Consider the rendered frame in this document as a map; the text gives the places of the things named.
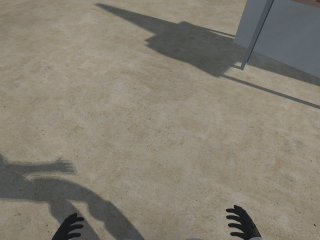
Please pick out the table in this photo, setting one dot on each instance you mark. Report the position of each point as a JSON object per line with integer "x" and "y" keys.
{"x": 261, "y": 22}

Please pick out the left robot hand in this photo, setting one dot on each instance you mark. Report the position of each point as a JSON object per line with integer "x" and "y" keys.
{"x": 66, "y": 227}

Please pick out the right robot hand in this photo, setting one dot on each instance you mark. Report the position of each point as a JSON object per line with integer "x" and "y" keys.
{"x": 247, "y": 226}

